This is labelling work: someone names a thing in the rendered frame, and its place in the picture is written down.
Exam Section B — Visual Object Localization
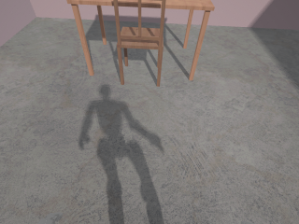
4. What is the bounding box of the table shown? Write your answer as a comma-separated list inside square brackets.
[66, 0, 215, 81]

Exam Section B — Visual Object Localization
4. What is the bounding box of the left robot hand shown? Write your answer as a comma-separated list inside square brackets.
[37, 212, 63, 224]

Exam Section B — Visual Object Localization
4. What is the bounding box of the chair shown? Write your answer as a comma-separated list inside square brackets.
[113, 0, 166, 87]

